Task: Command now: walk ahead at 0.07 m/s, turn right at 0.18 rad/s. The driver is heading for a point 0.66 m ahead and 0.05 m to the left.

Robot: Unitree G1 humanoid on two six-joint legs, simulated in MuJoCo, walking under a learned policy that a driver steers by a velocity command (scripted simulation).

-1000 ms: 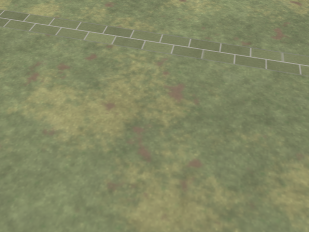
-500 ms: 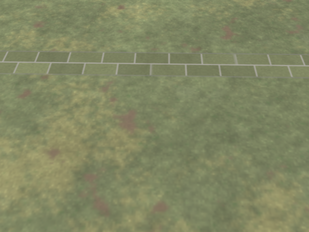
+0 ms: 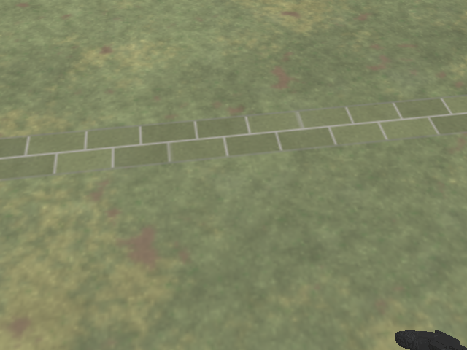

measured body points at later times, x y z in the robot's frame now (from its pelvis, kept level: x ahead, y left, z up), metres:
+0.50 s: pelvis +0.03 -0.03 +0.00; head +0.04 -0.03 +0.45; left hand +0.11 +0.22 -0.13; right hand +0.15 -0.28 -0.12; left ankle +0.10 +0.10 -0.73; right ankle +0.01 -0.16 -0.73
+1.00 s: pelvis +0.05 -0.04 +0.00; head +0.06 -0.04 +0.45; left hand +0.10 +0.21 -0.14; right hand +0.14 -0.29 -0.14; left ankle +0.10 +0.10 -0.73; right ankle +0.01 -0.16 -0.73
